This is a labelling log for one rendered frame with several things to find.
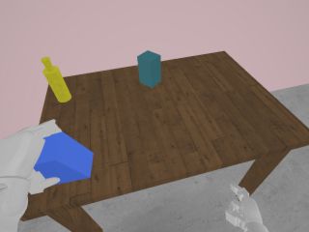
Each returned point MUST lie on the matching robot left hand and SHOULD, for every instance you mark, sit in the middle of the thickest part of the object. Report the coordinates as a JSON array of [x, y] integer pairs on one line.
[[20, 151]]

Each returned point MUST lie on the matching robot right forearm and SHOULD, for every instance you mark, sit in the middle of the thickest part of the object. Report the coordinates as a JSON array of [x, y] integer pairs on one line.
[[254, 226]]

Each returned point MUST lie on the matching robot left forearm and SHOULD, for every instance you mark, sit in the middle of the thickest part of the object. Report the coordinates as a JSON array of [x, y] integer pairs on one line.
[[13, 201]]

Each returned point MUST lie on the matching table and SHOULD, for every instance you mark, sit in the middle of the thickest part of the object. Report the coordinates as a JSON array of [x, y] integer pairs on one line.
[[206, 113]]

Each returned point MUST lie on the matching robot right hand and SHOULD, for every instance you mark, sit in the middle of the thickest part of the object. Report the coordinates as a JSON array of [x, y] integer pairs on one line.
[[246, 211]]

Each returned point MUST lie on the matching sponge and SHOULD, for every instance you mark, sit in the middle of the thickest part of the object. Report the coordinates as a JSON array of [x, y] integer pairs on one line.
[[64, 158]]

